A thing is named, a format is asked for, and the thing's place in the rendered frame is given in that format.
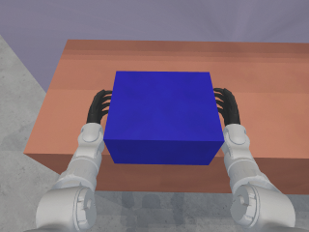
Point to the carton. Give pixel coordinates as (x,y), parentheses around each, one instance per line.
(163,118)

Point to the right robot hand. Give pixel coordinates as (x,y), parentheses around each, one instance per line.
(229,110)

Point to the pedestal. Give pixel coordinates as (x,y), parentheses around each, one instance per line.
(270,83)

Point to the robot left forearm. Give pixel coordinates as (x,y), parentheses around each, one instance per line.
(85,162)

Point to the left robot hand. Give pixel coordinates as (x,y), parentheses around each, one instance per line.
(95,112)

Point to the robot right forearm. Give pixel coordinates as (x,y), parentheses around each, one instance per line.
(240,165)

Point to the left robot upper arm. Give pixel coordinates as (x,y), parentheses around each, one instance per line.
(71,209)

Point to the right robot upper arm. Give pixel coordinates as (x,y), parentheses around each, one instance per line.
(258,209)

